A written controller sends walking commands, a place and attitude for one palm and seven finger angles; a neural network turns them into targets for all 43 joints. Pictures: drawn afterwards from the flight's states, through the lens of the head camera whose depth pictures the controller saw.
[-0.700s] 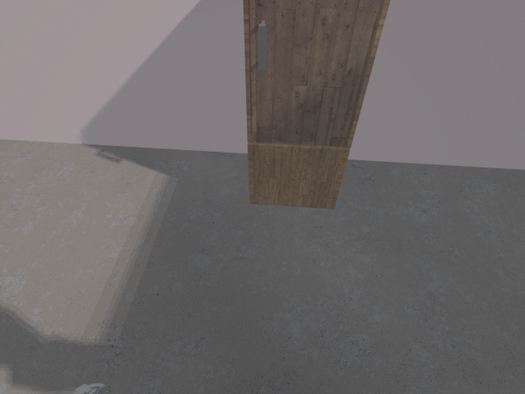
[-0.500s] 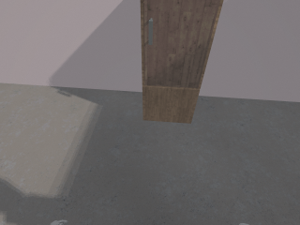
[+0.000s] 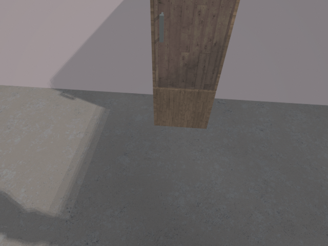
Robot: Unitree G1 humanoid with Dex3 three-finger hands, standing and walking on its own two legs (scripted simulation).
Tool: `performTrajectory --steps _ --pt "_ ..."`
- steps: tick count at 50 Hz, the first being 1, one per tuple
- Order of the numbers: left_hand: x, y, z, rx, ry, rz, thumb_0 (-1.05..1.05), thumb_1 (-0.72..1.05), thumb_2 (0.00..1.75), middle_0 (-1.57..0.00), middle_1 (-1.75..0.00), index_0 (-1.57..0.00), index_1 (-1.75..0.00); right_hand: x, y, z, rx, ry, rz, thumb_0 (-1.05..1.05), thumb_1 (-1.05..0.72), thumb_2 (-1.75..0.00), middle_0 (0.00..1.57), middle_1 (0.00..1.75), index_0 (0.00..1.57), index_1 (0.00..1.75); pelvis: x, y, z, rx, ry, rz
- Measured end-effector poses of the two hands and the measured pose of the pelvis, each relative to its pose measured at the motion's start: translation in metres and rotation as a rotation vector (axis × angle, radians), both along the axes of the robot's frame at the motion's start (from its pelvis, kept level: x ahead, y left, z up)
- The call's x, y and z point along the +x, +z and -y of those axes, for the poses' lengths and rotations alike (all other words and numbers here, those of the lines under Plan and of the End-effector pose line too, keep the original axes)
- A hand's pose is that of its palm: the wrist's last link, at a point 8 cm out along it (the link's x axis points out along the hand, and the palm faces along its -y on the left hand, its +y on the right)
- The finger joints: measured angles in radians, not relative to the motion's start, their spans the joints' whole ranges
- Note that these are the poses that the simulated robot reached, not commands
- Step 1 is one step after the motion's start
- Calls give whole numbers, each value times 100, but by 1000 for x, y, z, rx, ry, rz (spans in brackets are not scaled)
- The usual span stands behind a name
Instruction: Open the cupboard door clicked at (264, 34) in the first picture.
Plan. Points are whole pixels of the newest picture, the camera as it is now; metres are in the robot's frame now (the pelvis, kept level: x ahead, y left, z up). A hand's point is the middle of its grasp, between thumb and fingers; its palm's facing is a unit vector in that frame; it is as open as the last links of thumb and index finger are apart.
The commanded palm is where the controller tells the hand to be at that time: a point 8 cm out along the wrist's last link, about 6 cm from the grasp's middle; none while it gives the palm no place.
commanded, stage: stand and wait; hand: left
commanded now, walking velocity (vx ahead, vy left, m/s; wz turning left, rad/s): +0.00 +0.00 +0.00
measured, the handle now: (161, 27) +1.12 +0.08 +0.06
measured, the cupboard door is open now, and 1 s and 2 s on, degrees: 0 0 0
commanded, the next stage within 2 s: look at it before walking up in 0.12 s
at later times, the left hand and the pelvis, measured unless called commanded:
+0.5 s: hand out of the picture +0.08 +0.24 -0.16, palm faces -0.03 -0.94 -0.33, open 7.4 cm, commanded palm none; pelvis +0.00 +0.00 +0.00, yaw +0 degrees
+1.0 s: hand out of the picture +0.07 +0.23 -0.17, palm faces -0.04 -0.95 -0.30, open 7.4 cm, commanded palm none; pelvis +0.02 +0.00 +0.00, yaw -3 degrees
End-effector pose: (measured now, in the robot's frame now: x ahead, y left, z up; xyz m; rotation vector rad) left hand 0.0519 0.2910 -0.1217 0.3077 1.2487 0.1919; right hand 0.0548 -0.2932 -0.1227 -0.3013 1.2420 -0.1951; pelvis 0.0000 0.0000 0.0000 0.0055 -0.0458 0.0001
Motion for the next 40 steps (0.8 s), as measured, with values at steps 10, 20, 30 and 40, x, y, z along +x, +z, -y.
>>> performTrajectory --steps 10,20,30,40 --pt "12 3 2 0 -15 34 1 91 89 -21 -30 -20 -30 4 0 -3 12 3 22 0 -91 -90 21 30 21 30 -1 0 1 1 -2 -3" --pt "19 3 3 -3 -20 45 0 91 89 -21 -30 -20 -30 13 2 -4 11 11 33 0 -91 -90 21 30 21 30 1 1 1 0 -1 -8" --pt "19 2 2 -4 -14 26 0 91 89 -21 -30 -20 -30 21 3 -2 4 16 26 0 -91 -90 21 30 21 30 6 1 0 0 0 -12" --pt "22 3 0 -1 -9 25 1 91 89 -21 -30 -20 -30 32 5 -3 2 24 38 0 -91 -90 21 30 21 30 11 2 0 -1 1 -11"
